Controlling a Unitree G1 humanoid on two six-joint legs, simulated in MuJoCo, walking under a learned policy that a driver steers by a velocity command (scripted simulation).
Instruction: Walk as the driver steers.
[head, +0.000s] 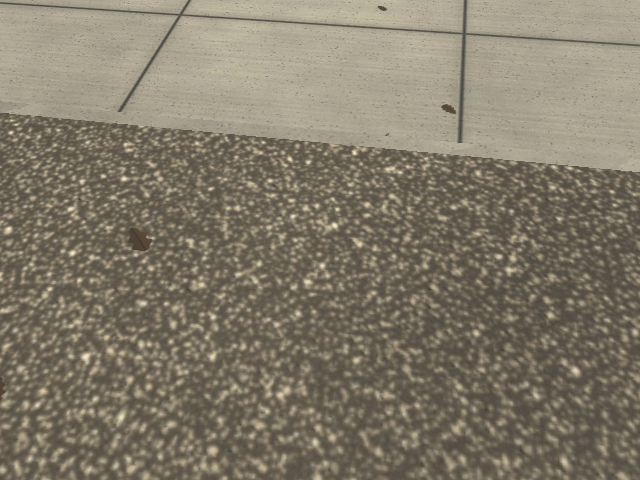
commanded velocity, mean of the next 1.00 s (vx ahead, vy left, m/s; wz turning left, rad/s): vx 0.43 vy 0.00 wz -0.33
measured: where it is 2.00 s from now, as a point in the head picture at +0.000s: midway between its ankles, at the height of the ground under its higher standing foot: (438, 299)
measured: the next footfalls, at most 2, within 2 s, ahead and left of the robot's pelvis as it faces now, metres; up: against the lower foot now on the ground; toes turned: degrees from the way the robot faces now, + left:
left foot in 0.28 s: +0.15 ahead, +0.13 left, +0.00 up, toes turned -12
right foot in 0.76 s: +0.39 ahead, -0.21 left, +0.00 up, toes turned -27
